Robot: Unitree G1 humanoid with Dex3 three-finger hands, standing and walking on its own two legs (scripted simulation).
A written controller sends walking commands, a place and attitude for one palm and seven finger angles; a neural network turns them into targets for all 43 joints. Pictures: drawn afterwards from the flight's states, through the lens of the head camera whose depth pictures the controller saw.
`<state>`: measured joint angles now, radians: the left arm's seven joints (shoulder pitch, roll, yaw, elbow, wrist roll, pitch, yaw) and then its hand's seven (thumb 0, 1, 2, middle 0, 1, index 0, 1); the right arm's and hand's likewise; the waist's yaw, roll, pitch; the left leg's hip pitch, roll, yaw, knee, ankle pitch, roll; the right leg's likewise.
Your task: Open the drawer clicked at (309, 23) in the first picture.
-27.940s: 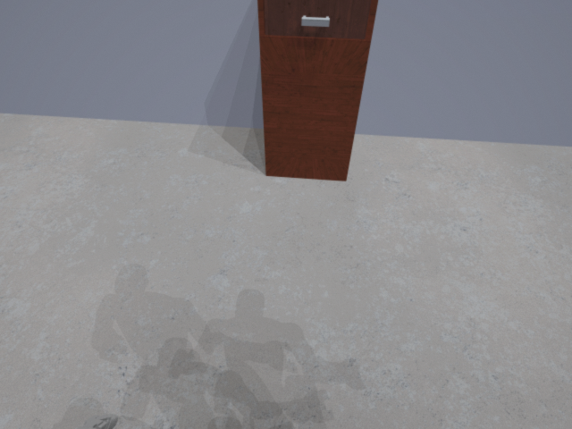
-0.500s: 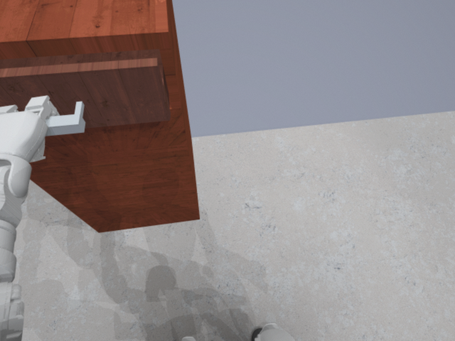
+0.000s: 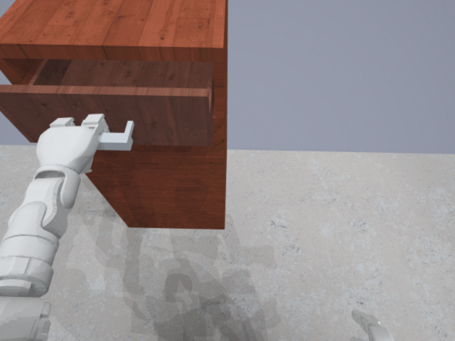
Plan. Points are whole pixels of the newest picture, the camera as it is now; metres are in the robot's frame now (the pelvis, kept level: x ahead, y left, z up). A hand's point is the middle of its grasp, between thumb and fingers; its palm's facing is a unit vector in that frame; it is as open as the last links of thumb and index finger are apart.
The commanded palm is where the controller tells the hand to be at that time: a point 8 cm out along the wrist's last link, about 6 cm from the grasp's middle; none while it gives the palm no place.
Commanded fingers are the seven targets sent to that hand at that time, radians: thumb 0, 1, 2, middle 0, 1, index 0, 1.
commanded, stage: pull the drawer open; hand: left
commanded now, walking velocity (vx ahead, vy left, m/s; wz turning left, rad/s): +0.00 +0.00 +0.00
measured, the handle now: (105, 133) +0.46 +0.27 +0.06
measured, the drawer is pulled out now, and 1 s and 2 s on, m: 0.09 0.10 0.13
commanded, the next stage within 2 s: none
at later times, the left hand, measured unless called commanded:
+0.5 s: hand (83, 163) +0.40 +0.30 +0.04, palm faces -0.08 +0.02 -1.00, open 5.9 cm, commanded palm +0.38 +0.30 +0.09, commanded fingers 0.00 0.90 0.90 -0.40 -1.35 -0.40 -1.35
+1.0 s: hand (83, 168) +0.39 +0.30 +0.04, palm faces -0.02 -0.03 -1.00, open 6.0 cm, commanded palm +0.33 +0.30 +0.09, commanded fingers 0.00 0.90 0.90 -0.40 -1.35 -0.40 -1.35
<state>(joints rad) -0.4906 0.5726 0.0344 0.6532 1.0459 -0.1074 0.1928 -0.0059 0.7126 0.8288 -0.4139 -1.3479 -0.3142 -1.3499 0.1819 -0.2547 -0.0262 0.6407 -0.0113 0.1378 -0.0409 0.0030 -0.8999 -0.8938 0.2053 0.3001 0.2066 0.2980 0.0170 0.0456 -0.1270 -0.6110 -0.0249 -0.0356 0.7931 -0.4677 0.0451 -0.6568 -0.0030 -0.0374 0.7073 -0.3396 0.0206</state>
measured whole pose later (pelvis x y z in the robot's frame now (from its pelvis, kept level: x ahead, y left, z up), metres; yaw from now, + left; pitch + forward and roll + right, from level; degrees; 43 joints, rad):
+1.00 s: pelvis -0.03 +0.00 +0.00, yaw -4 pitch +17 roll -2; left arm -0.42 0.64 0.19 0.71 1.01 -0.19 0.22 0.00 0.76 0.82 -0.41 -1.35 -0.24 -1.35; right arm 0.28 -0.27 -0.04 0.65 0.02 0.11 -0.04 0.01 -0.90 -0.89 0.21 0.30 0.21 0.30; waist -0.04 0.04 -0.14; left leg -0.68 -0.01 0.05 0.82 -0.44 0.06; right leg -0.76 0.02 0.04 0.74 -0.29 0.03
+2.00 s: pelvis -0.03 -0.01 +0.00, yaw -4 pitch +15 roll -1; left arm -0.22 0.64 0.24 0.55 0.98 -0.16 0.21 0.02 0.76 0.78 -0.41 -1.35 -0.26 -1.35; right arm 0.28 -0.28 -0.06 0.66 0.00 0.13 -0.05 0.01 -0.90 -0.89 0.20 0.30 0.20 0.30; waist -0.05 0.04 -0.12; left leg -0.61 0.01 0.04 0.78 -0.44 0.03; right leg -0.69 0.03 0.04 0.73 -0.30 0.01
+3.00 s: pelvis -0.01 -0.03 +0.00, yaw -2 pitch +11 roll -1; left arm 0.17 0.55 0.24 0.17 0.94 -0.09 0.22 0.02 0.75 0.79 -0.41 -1.35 -0.24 -1.30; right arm 0.16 -0.27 -0.03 0.63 -0.02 0.08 -0.06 0.01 -0.90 -0.89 0.21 0.30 0.21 0.30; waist 0.01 0.05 -0.09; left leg -0.48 0.01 0.00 0.74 -0.45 0.01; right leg -0.58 0.03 0.00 0.72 -0.33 -0.02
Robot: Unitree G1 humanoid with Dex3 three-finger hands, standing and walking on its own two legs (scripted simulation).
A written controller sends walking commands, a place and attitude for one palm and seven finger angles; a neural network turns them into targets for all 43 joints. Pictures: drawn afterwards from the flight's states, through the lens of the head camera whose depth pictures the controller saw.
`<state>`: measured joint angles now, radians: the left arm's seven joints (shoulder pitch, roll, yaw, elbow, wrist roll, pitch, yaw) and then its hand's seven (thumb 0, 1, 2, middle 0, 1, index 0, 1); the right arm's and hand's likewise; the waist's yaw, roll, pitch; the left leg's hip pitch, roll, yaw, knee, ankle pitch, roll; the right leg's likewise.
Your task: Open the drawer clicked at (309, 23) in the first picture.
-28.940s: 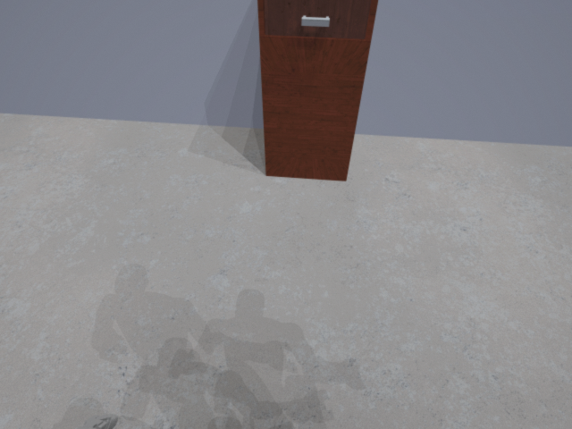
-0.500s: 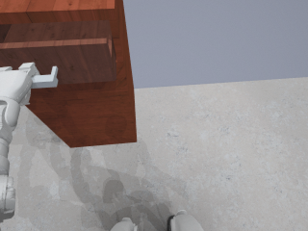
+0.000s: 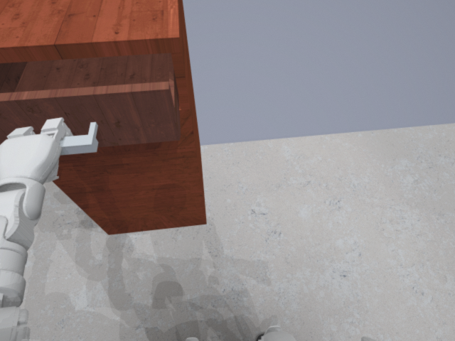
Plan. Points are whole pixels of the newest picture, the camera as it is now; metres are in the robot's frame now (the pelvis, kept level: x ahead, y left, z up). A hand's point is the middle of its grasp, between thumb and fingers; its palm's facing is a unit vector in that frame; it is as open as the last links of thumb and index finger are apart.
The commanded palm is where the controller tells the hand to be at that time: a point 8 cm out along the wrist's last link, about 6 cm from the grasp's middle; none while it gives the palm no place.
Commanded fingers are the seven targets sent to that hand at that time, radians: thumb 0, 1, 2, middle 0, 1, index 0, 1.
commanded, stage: pull the drawer open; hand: left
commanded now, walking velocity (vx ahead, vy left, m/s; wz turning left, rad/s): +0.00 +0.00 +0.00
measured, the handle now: (67, 137) +0.46 +0.30 +0.07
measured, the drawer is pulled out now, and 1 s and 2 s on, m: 0.10 0.13 0.22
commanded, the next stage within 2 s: none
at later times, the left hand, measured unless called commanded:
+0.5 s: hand (41, 177) +0.38 +0.34 +0.04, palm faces -0.04 -0.01 -1.00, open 5.9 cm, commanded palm +0.37 +0.33 +0.09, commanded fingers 0.00 0.90 0.90 -0.40 -1.35 -0.40 -1.35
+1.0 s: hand (41, 189) +0.36 +0.33 +0.04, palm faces -0.03 -0.02 -1.00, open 6.1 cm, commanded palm +0.31 +0.32 +0.09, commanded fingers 0.00 0.90 0.90 -0.40 -1.35 -0.40 -1.35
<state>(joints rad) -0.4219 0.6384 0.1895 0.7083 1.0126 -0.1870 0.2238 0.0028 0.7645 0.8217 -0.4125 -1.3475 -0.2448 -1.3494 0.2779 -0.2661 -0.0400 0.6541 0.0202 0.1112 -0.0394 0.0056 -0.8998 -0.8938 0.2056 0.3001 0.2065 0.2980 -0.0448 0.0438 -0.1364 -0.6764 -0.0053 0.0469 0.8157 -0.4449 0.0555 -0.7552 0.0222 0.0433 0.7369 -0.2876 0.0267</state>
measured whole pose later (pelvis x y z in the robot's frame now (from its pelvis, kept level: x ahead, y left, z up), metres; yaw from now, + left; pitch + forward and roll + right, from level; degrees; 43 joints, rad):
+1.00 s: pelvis +0.00 -0.01 +0.00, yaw +0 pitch +15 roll -1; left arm -0.22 0.64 0.24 0.55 0.98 -0.16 0.21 0.02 0.76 0.78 -0.41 -1.35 -0.26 -1.35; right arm 0.28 -0.28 -0.06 0.66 0.00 0.13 -0.05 0.01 -0.90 -0.89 0.20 0.30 0.20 0.30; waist -0.05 0.04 -0.12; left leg -0.61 0.01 0.04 0.78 -0.44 0.03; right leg -0.69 0.03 0.04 0.73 -0.30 0.01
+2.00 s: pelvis +0.02 -0.03 +0.01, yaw +2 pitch +11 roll -1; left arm 0.17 0.55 0.24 0.17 0.94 -0.09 0.22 0.02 0.75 0.79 -0.41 -1.35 -0.24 -1.30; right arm 0.16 -0.27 -0.03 0.63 -0.02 0.08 -0.06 0.01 -0.90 -0.89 0.21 0.30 0.21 0.30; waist 0.01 0.05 -0.09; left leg -0.48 0.01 0.00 0.74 -0.45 0.01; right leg -0.58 0.03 0.00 0.72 -0.33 -0.02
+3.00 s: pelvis +0.03 -0.02 +0.00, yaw +4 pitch +11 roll -1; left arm 0.53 0.55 0.25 -0.11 0.92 -0.13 0.32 0.00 0.30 0.65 -0.37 -1.29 -0.34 -1.27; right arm 0.13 -0.24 -0.01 0.61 -0.04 0.07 -0.06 0.01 -0.90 -0.89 0.21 0.30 0.21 0.30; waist 0.06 0.05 -0.10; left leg -0.51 -0.01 -0.02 0.81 -0.50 0.02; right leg -0.58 0.01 -0.02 0.77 -0.38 0.00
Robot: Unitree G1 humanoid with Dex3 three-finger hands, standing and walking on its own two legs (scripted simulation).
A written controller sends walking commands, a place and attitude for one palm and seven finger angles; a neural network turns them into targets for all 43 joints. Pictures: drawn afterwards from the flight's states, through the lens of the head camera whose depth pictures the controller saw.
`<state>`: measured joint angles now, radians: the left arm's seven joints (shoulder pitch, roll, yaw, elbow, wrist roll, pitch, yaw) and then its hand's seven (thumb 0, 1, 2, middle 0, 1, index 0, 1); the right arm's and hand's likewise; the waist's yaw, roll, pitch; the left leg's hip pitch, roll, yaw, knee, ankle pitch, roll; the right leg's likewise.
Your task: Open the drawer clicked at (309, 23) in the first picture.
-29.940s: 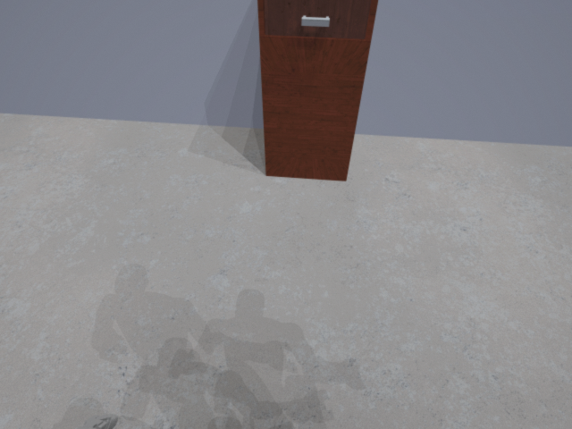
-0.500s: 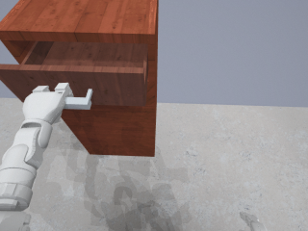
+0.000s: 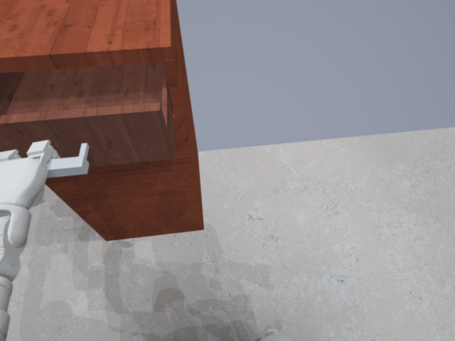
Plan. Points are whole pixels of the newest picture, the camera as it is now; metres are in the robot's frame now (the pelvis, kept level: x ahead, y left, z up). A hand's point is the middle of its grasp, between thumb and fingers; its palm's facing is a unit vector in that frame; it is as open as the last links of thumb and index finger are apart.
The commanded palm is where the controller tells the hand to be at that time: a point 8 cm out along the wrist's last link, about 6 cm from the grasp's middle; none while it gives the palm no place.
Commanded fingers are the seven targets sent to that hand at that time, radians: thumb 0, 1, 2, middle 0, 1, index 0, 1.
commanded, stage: pull the drawer open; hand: left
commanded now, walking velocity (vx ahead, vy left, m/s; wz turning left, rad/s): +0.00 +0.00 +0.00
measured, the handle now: (58, 159) +0.42 +0.31 +0.06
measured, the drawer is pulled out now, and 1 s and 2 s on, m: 0.13 0.22 0.30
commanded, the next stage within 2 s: open the thumb to release the handle in 1.58 s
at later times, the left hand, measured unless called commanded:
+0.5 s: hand (23, 240) +0.28 +0.33 +0.04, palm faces +0.03 -0.01 -1.00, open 6.1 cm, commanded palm +0.26 +0.32 +0.09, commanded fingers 0.00 0.90 0.90 -0.40 -1.35 -0.40 -1.35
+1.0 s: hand (22, 249) +0.26 +0.33 +0.04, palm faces -0.05 -0.01 -1.00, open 6.3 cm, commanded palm +0.21 +0.31 +0.09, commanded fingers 0.00 0.90 0.90 -0.40 -1.35 -0.40 -1.35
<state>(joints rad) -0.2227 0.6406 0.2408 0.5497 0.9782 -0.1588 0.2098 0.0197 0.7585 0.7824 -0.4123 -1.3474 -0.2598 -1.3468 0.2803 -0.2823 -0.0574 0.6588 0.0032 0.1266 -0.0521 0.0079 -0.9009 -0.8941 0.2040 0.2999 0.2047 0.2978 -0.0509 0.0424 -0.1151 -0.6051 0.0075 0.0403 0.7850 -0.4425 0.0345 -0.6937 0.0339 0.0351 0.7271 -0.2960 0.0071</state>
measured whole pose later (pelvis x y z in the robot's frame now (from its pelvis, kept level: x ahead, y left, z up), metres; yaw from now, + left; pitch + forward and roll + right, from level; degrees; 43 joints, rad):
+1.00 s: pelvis +0.01 -0.02 +0.01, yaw +2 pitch +11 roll -1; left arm 0.17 0.55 0.24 0.17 0.94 -0.09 0.22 0.02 0.75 0.79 -0.41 -1.35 -0.24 -1.30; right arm 0.16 -0.27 -0.03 0.63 -0.02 0.08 -0.06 0.01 -0.90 -0.89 0.21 0.30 0.21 0.30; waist 0.01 0.05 -0.09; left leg -0.48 0.01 0.00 0.74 -0.45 0.01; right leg -0.58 0.03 0.00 0.72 -0.33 -0.02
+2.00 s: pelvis +0.02 -0.01 +0.00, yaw +3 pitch +11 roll -1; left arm 0.53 0.55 0.25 -0.11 0.92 -0.13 0.32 0.00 0.30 0.65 -0.37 -1.29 -0.34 -1.27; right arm 0.13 -0.24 -0.01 0.61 -0.04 0.07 -0.06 0.01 -0.90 -0.89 0.21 0.30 0.21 0.30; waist 0.06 0.05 -0.10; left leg -0.51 -0.01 -0.02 0.81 -0.50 0.02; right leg -0.58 0.01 -0.02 0.77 -0.38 0.00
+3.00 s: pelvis +0.01 -0.01 +0.01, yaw +5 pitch +6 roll -1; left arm 0.34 0.59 0.24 -0.09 0.85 -0.08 0.17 0.00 -0.49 0.30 -0.31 -1.20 -0.33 -1.21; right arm 0.12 -0.26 0.00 0.62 -0.01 0.05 -0.09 0.01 -0.90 -0.89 0.20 0.30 0.21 0.30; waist 0.10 0.08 -0.06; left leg -0.37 -0.02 -0.03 0.68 -0.41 0.02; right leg -0.44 0.00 -0.04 0.66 -0.32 0.00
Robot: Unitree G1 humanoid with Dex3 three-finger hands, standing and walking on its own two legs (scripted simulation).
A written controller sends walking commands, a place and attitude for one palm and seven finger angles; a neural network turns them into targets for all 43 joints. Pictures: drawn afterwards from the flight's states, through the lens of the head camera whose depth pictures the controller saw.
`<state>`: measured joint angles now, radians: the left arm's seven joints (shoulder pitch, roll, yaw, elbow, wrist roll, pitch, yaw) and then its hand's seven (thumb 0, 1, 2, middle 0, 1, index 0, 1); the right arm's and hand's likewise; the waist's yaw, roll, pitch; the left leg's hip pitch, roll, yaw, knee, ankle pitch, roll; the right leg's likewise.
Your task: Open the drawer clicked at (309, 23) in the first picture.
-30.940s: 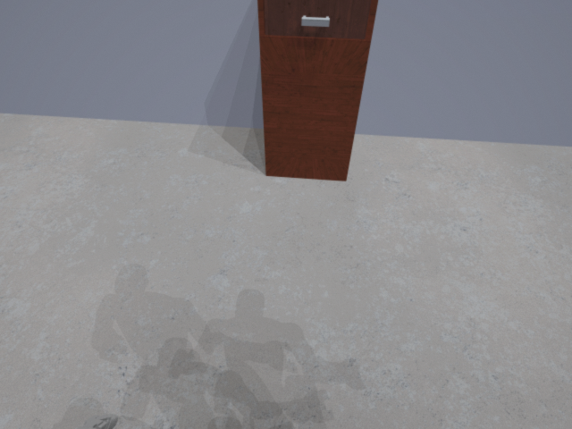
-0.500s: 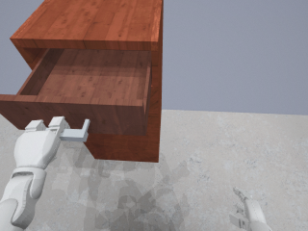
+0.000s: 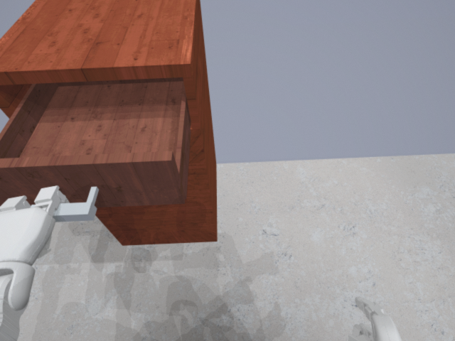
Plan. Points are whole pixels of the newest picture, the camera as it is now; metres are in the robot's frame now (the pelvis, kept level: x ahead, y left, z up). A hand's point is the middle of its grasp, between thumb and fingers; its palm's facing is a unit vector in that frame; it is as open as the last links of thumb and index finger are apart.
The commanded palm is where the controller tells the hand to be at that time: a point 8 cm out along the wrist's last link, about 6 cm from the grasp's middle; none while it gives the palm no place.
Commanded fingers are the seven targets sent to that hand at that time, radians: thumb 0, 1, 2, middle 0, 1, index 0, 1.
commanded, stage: pull the drawer open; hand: left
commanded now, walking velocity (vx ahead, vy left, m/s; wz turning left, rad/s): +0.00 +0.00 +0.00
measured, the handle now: (66, 202) +0.33 +0.31 +0.06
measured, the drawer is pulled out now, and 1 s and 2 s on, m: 0.22 0.30 0.30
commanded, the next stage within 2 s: open the thumb to release the handle in 0.58 s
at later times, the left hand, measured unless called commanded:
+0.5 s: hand (19, 298) +0.18 +0.33 +0.04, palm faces -0.04 +0.00 -1.00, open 6.4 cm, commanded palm +0.14 +0.32 +0.08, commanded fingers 0.00 0.90 0.90 -0.40 -1.35 -0.40 -1.35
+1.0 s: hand (11, 295) +0.18 +0.34 +0.04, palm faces -0.04 +0.02 -1.00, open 8.6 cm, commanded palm +0.15 +0.33 +0.08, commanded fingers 0.00 -0.29 0.39 -0.31 -1.22 -0.31 -1.22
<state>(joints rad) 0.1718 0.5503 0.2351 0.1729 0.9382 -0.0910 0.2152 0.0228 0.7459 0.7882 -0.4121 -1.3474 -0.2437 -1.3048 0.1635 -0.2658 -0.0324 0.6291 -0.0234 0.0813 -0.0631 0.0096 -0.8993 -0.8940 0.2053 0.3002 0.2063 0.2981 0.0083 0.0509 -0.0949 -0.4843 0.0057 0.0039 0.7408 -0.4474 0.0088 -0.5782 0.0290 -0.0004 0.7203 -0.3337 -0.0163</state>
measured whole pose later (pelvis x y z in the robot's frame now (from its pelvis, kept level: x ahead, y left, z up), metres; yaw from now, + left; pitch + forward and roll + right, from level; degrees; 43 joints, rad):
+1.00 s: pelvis +0.01 +0.01 -0.01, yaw +1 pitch +11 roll -1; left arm 0.53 0.55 0.25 -0.11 0.92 -0.13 0.32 0.00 0.30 0.65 -0.37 -1.29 -0.34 -1.27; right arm 0.13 -0.24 -0.01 0.61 -0.04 0.07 -0.06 0.01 -0.90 -0.89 0.21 0.30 0.21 0.30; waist 0.06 0.05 -0.10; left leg -0.51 -0.01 -0.02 0.81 -0.50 0.02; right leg -0.58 0.01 -0.02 0.77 -0.38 0.00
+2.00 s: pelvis -0.01 +0.01 +0.01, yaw +3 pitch +6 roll -1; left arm 0.34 0.59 0.24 -0.09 0.85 -0.08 0.17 0.00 -0.49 0.30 -0.31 -1.20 -0.33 -1.21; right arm 0.12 -0.26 0.00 0.62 -0.01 0.05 -0.09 0.01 -0.90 -0.89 0.20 0.30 0.21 0.30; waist 0.10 0.08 -0.06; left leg -0.37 -0.02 -0.03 0.68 -0.41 0.02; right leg -0.44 0.00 -0.04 0.66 -0.32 0.00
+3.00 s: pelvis -0.03 +0.00 +0.03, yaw +4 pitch +0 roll +0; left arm 0.15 0.73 0.27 -0.23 0.68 -0.05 -0.26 0.00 -0.49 0.30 -0.31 -1.20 -0.32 -1.20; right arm 0.12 -0.29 0.05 0.59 0.01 0.02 -0.06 0.01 -0.90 -0.89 0.20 0.30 0.21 0.30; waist 0.11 0.10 0.01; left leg -0.19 -0.02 -0.06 0.49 -0.29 0.01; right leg -0.25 0.00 -0.06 0.46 -0.20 -0.01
